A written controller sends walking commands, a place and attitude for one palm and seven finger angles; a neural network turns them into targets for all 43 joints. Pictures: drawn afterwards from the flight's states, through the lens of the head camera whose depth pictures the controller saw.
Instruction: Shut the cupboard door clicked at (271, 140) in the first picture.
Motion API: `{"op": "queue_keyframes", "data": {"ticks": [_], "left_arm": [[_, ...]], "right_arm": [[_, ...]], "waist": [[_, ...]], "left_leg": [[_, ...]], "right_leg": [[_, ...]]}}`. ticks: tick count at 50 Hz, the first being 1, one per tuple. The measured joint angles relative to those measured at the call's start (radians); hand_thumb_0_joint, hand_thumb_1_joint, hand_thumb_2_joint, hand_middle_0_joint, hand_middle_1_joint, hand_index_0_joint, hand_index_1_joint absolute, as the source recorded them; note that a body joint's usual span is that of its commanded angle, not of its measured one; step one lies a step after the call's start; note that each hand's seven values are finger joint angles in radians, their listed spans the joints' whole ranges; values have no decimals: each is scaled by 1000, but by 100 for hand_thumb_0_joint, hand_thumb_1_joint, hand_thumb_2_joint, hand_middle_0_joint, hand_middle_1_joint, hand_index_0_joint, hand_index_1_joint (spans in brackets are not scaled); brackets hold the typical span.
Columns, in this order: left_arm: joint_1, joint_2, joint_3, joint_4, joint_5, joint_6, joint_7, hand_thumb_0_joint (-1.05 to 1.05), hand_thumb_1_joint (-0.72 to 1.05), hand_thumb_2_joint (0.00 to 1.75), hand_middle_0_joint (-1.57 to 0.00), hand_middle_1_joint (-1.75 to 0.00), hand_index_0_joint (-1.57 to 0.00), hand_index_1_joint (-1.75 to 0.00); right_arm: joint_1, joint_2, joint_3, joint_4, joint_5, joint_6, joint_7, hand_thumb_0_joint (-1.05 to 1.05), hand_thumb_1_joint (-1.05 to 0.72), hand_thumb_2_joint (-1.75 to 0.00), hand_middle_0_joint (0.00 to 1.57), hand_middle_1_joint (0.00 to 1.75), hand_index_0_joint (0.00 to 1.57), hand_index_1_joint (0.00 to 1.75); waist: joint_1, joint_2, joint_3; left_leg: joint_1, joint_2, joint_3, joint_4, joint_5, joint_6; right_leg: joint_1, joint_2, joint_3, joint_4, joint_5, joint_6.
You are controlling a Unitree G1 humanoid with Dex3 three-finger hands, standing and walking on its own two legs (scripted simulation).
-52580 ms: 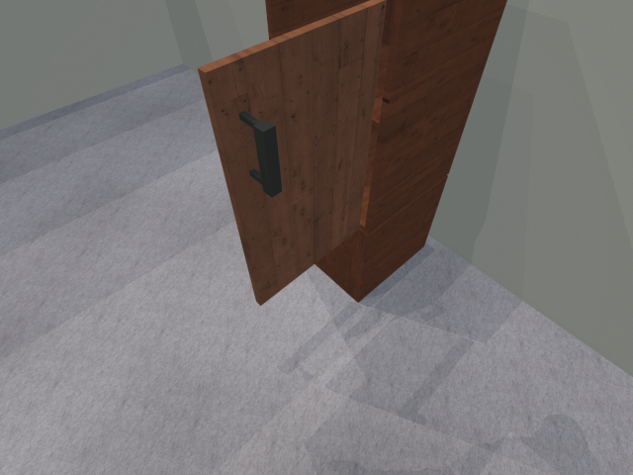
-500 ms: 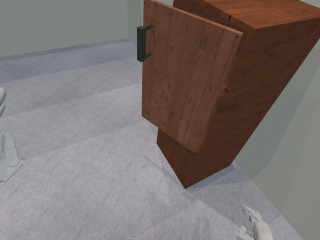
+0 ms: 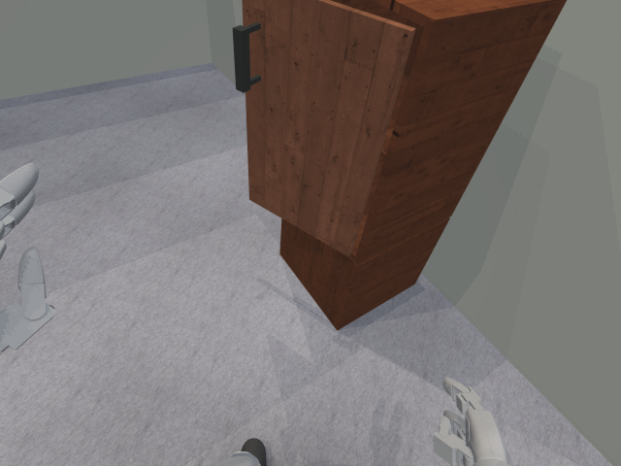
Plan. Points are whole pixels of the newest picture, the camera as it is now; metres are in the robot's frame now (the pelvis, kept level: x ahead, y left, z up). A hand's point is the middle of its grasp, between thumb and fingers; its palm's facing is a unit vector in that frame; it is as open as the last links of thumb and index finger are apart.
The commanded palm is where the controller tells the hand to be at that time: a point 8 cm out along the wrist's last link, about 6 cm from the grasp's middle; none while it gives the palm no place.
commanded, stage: stop stepping back and stand still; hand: left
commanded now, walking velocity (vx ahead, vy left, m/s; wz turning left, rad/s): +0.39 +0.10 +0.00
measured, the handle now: (249, 57) +0.85 +0.16 +0.12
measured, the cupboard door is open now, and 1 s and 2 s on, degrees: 22 22 22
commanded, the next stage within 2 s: let the arm hang, fingers relaxed in 0.70 s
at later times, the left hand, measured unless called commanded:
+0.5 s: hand out of the picture +0.13 +0.32 +0.20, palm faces +0.47 -0.78 -0.41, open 7.4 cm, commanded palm +0.10 +0.35 +0.19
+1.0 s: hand out of the picture +0.11 +0.28 -0.10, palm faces +0.10 -0.95 -0.29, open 7.4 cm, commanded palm none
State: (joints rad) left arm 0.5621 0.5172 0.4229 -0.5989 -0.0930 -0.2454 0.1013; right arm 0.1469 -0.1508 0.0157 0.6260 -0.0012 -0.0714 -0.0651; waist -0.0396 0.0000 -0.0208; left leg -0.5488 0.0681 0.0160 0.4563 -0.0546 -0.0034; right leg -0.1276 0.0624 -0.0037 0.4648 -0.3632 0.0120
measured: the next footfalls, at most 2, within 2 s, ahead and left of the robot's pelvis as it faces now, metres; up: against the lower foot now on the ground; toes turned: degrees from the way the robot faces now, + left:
left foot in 0.10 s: +0.18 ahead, +0.09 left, +0.00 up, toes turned -1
left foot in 0.50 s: +0.00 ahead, +0.19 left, +0.00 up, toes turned +5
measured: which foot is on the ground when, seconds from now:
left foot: down 0.00-0.02, up 0.04-0.08, down 0.10-0.34, up 0.36-0.48, down 0.50-1.00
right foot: down 0.00-0.52, up 0.54-0.74, down 0.76-1.00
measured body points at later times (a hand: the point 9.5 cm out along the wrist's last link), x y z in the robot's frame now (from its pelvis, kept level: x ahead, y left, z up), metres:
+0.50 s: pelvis -0.05 +0.06 +0.00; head -0.09 +0.08 +0.45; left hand +0.10 +0.36 +0.22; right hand +0.08 -0.18 -0.08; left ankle +0.00 +0.16 -0.73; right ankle -0.08 -0.08 -0.72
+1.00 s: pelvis -0.06 +0.07 -0.01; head -0.08 +0.06 +0.44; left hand +0.10 +0.33 -0.08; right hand +0.04 -0.19 -0.13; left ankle -0.04 +0.18 -0.73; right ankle -0.07 -0.02 -0.73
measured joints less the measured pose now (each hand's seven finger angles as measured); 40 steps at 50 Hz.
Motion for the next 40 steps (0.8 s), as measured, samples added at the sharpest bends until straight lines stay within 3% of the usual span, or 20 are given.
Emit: {"op": "queue_keyframes", "data": {"ticks": [4, 6, 9, 11, 14, 16, 18, 21, 24, 26, 28, 30, 32, 37, 40], "left_arm": [[90, 3, 10, 19, 13, 11, 20, 1, 89, 90, -22, -30, -22, -30], [50, -19, 1, 76, 26, 26, 39, 1, 88, 90, -22, -30, -22, -30], [-64, -72, 0, 174, 35, 49, 65, 1, 89, 90, -22, -30, -22, -30], [-110, -106, 11, 205, 32, 66, 73, 1, 89, 90, -21, -30, -22, -30], [-119, -118, 17, 171, 22, 82, 63, 1, 89, 90, -21, -30, -21, -30], [-71, -105, 11, 101, 21, 77, 48, 2, 89, 90, -21, -30, -21, -30], [-3, -78, 1, 26, 24, 64, 31, 2, 90, 90, -21, -30, -21, -30], [96, -35, 10, -44, 27, 47, 29, 2, 89, 90, -21, -30, -21, -30], [48, -45, 14, 28, 39, 40, 56, 1, 89, 90, -22, -30, -22, -30], [-64, -71, 4, 120, 42, 59, 76, 1, 89, 90, -22, -30, -22, -30], [-153, -105, 5, 211, 36, 89, 89, 1, 89, 90, -21, -30, -22, -30], [-169, -134, 6, 249, 32, 124, 90, 1, 89, 90, -21, -30, -21, -30], [-131, -146, -8, 218, 33, 144, 81, 1, 90, 90, -21, -30, -21, -30], [30, -103, -39, 50, 46, 113, 55, 2, 90, 90, -21, -30, -21, -30], [46, -64, -21, 42, 48, 93, 53, 1, 89, 90, -21, -30, -21, -30]], "right_arm": [[113, -58, -19, 10, -7, 25, -23, 1, -90, -90, 20, 30, 20, 30], [163, -93, -35, 29, -1, 30, -41, 1, -90, -90, 20, 30, 20, 30], [192, -122, -47, 67, 9, 24, -56, 1, -90, -90, 20, 30, 20, 30], [184, -113, -47, 78, 12, 11, -53, 2, -90, -90, 20, 30, 20, 30], [164, -65, -35, 60, 6, -25, -31, 2, -90, -90, 20, 30, 20, 30], [156, -33, -21, 28, 1, -45, -8, 2, -90, -90, 20, 30, 20, 30], [151, -18, -13, 1, -2, -48, 11, 2, -90, -90, 20, 30, 20, 30], [147, -7, -2, 15, -6, -14, 15, 1, -90, -90, 20, 30, 20, 30], [149, -26, 7, 34, -3, 3, 1, 1, -90, -90, 20, 30, 20, 30], [138, -44, 1, 41, 4, -2, -14, 1, -90, -90, 20, 30, 20, 30], [106, -36, 4, 59, 13, 0, -23, 1, -90, -90, 20, 30, 20, 30], [88, -15, 14, 59, 8, -8, -18, 2, -90, -90, 20, 30, 20, 30], [89, 9, 25, 44, 2, -20, -2, 2, -90, -90, 20, 30, 20, 30], [116, 26, 42, -12, -11, -18, 21, 1, -90, -90, 20, 30, 20, 30], [107, 1, 24, -14, -14, 9, 16, 1, -90, -90, 20, 30, 20, 30]], "waist": [[6, -1, -74], [6, 10, -97], [5, 15, -77], [-5, 8, -51], [-16, -14, -8], [-22, -25, 4], [-32, -19, 10], [24, -39, -30], [70, -19, -75], [58, 9, -72], [46, -5, -43], [23, -17, -32], [6, -30, -26], [-1, -42, -29], [12, -14, -20]], "left_leg": [[25, -47, -36, 181, -174, -28], [38, -66, -50, 211, -181, -7], [46, -82, -51, 209, -104, 34], [60, -89, -47, 157, -31, 52], [92, -93, -44, 29, 15, 33], [101, -97, -34, -38, -11, 6], [66, -101, -24, 13, -132, -15], [26, -105, -21, 316, -232, -24], [134, -58, -19, 273, -270, -1], [177, -47, -32, 191, -234, 23], [183, -74, -22, 198, -203, 39], [207, -85, -16, 148, -177, 42], [238, -84, -14, 71, -136, 38], [247, -65, -8, -2, -103, 23], [195, -53, -11, 93, -174, 12]], "right_leg": [[14, -23, 21, 59, -42, 2], [21, -34, 10, 82, -62, 14], [25, -48, -8, 118, -87, 17], [5, -38, 12, 149, -137, -6], [-29, 7, 13, 158, -179, -29], [-23, 33, -4, 79, -163, -49], [-26, 27, -7, 27, -58, -63], [-56, -26, -12, 39, 22, -79], [-80, -75, -49, 70, 27, -34], [-106, -87, -74, 134, -6, -8], [-126, -83, -29, 202, -56, -6], [-163, -56, 5, 281, -74, -9], [-181, -31, 3, 297, -59, -13], [-93, -5, -61, 40, -22, -29], [-87, 6, -69, -12, 120, -74]]}}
